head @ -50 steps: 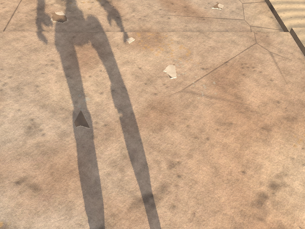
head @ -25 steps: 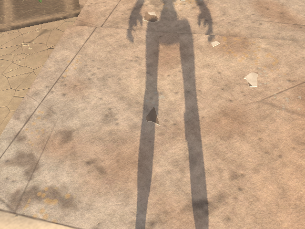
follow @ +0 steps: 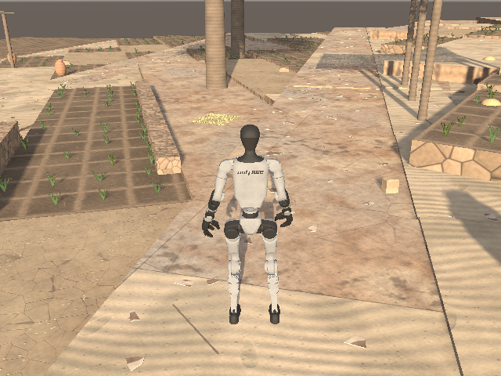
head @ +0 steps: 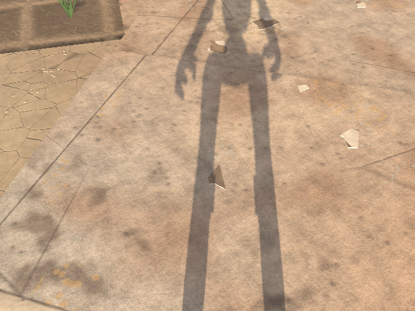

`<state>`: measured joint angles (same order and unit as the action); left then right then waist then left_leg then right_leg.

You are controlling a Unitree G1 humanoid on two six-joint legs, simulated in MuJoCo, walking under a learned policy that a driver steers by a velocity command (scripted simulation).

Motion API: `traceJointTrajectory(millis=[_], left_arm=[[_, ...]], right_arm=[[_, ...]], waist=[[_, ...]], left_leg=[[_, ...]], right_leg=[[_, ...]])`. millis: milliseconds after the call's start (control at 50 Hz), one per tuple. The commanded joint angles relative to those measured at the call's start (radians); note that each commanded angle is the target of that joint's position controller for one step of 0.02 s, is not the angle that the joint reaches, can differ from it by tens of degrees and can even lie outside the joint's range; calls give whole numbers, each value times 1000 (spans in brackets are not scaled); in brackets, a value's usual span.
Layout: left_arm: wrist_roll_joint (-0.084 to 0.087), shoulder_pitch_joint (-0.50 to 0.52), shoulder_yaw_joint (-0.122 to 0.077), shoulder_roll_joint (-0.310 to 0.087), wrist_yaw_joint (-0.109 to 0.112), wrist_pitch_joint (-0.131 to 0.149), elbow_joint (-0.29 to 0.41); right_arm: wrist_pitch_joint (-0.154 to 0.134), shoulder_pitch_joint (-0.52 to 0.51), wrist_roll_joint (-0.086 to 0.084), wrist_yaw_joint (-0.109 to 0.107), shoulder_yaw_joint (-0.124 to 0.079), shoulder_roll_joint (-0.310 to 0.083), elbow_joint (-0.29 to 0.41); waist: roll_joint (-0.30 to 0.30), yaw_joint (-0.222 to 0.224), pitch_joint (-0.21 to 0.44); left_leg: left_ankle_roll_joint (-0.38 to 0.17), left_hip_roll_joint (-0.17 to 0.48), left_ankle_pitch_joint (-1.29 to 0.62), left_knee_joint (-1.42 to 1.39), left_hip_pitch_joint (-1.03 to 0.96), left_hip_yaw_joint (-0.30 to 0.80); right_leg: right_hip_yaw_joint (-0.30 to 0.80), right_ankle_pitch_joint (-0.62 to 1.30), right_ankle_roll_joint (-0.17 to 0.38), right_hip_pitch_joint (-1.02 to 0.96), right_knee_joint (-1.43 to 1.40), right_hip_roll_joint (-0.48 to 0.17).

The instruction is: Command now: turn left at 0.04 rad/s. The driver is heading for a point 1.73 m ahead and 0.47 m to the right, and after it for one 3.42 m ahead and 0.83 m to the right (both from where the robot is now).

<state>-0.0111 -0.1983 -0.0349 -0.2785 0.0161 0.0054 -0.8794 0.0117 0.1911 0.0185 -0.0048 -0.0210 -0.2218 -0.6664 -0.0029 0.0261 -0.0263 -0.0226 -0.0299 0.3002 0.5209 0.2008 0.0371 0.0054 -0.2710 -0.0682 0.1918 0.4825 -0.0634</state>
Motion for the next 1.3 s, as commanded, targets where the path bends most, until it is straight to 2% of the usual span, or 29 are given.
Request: traceJointTrajectory(millis=[20, 380, 420, 440, 480, 520, 540, 580, 600, 620, 640, 660, 680, 720, 760, 800, 860, 920, 960, 1000, 1020, 1040, 1060, 1080, 1100, 1140, 1200, 1260, 1300], left_arm=[[2, 5, -22, -106, 8, 11, 28], [9, -15, -20, -92, 25, 0, -102], [17, -35, -20, -82, 27, -3, -122], [21, -24, -20, -76, 27, -1, -118], [26, 24, -14, -50, 21, 23, -86], [40, 38, -14, -45, 4, 57, -65], [47, 21, -16, -49, -7, 72, -68], [49, -123, -21, -42, -23, 93, -130], [34, -220, -32, -61, -26, 94, -182], [24, -337, -53, -144, -24, 96, -208], [12, -376, -65, -227, -39, 107, -201], [6, -293, -44, -163, -37, 116, -174], [16, -240, -31, -108, -34, 119, -149], [22, -203, -21, -91, -36, 114, -133], [9, -231, -3, -47, -29, 96, -140], [3, -237, -1, -62, -11, 77, -138], [0, -239, -1, -99, 10, 57, -133], [12, -244, -7, -118, 13, 54, -144], [20, -199, -12, -118, 14, 56, -138], [19, -181, -14, -112, 10, 52, -132], [-3, -208, -8, -97, 7, 55, -119], [-10, -383, 28, 27, -1, 51, -149], [9, -369, 13, -26, -8, 47, -170], [32, -285, -3, -73, -7, 39, -142], [33, -214, -6, -65, 4, 29, -125], [19, -190, -12, -45, 26, -1, -117], [6, -190, -4, -12, 41, -20, -115], [-3, -194, -7, -14, 31, -30, -128], [-26, -156, -11, -42, 26, -34, -106]], right_arm=[[-14, -12, -1, -4, -37, -122, 55], [-17, 49, -9, -20, -41, -117, -81], [-10, 76, -18, -27, -49, -135, -106], [-7, 87, -23, -29, -56, -155, -110], [-17, 138, -30, -28, -65, -190, -121], [-39, 150, -38, -28, -72, -212, -135], [-48, 118, -39, -26, -68, -200, -128], [-46, -5, -54, -21, -60, -181, -96], [-47, -42, -46, -20, -52, -149, -81], [-56, -72, -38, -18, -31, -73, -53], [-74, -85, -53, -26, -41, -99, -14], [-89, -43, -69, -23, -50, -136, -36], [-100, -1, -71, -12, -51, -136, -63], [-112, -26, -49, -3, -59, -141, -74], [-108, -42, -35, 10, -61, -118, -76], [-97, -72, -34, 17, -47, -67, -69], [-90, -187, -37, 22, -26, -29, -35], [-83, -207, -41, 27, -33, -70, -33], [-86, -151, -32, 27, -47, -117, -52], [-92, -3, -15, 19, -72, -169, -113], [-92, 95, 1, 9, -81, -220, -136], [-79, 124, 16, 9, -70, -227, -153], [-72, 117, -2, 18, -47, -143, -157], [-71, 10, -23, 22, -41, -134, -148], [-72, -70, -24, 20, -34, -114, -140], [-74, -155, -8, 19, -25, -102, -146], [-63, -162, 11, 8, -30, -117, -167], [-49, -174, -17, -7, -31, -132, -183], [-43, -122, -16, -9, -18, -94, -219]], waist=[[-17, -7, 37], [-6, -6, 11], [-30, -12, 16], [-57, -23, -20], [-157, -51, -93], [-210, -46, -139], [-205, -25, -141], [-147, 67, -102], [-74, 98, -69], [167, 122, -22], [314, 122, -37], [183, 72, -80], [131, 44, -101], [95, 30, -98], [114, 25, -65], [105, 22, -44], [108, 42, -44], [139, 29, -31], [142, -23, 2], [87, -102, 87], [-3, -119, 198], [-234, -44, 372], [-170, -63, 411], [-126, -45, 248], [-68, -28, 157], [-72, 21, 71], [-121, 31, 89], [-105, 52, 105], [-63, 39, 30]], left_leg=[[-36, 90, -227, -111, -1, 98], [-9, 56, -231, -100, 5, 45], [-30, 42, 79, -121, 8, 47], [-56, 63, 300, -155, 39, 89], [-137, 189, 557, -283, 60, 288], [-208, 302, 559, -355, 91, 458], [-207, 311, 499, -346, 83, 452], [-139, 226, 349, -267, 190, 289], [-89, 141, 222, -127, 266, 172], [-5, 14, 137, 210, 394, -17], [11, -41, 284, 440, 565, -4], [-5, 26, 248, 584, 628, 73], [-24, 63, 138, 616, 653, 75], [-35, 118, -19, 570, 668, 38], [-12, 113, -78, 513, 581, -20], [17, 88, -122, 409, 511, -68], [34, 41, -253, 160, 332, -117], [12, 27, -322, 66, 240, -87], [-27, 21, -312, 22, 176, -60], [-77, 4, -471, -91, -33, -71], [-122, 142, -845, -22, -280, 64], [-324, 412, -1069, -4, -533, 351], [-354, 417, -911, -81, -440, 445], [-312, 375, -702, -137, -283, 354], [-265, 325, -541, -183, -166, 292], [-204, 256, -366, -250, 59, 182], [-201, 216, -250, -272, 148, 131], [-161, 194, 67, -287, 226, 110], [-63, 141, 282, -283, 296, 81]], right_leg=[[5, 157, 9, -8, -41, -6], [-1, 154, 22, -14, -49, 4], [-53, -77, 35, 16, -3, 50], [-73, -194, 47, 74, 43, 69], [-87, -239, 69, 211, 186, 86], [-25, -216, 116, 258, 293, 40], [-9, -242, 143, 255, 271, 24], [-45, -99, 179, -15, 9, 42], [-5, -8, 165, -172, -42, 44], [313, -195, 222, -285, -207, -150], [692, -257, 346, -325, -336, -327], [674, -258, 360, -302, -326, -340], [554, -227, 322, -303, -317, -288], [387, -54, 257, -312, -331, -229], [218, 403, 224, -289, -301, -164], [102, 678, 215, -250, -270, -124], [15, 722, 196, -125, -266, -75], [36, 735, 203, -129, -233, -115], [56, 792, 186, -171, -163, -138], [36, 821, 145, -172, 32, -83], [16, 553, 108, -26, 221, -29], [2, -214, 50, 189, 546, 91], [111, -422, 30, 189, 680, 97], [98, -398, 24, 252, 724, 61], [75, -346, 20, 270, 701, 31], [71, -270, 7, 173, 541, -13], [27, -238, 2, 45, 312, 12], [-9, 60, 36, -108, 91, 30], [34, 72, 80, -119, -14, -5]])
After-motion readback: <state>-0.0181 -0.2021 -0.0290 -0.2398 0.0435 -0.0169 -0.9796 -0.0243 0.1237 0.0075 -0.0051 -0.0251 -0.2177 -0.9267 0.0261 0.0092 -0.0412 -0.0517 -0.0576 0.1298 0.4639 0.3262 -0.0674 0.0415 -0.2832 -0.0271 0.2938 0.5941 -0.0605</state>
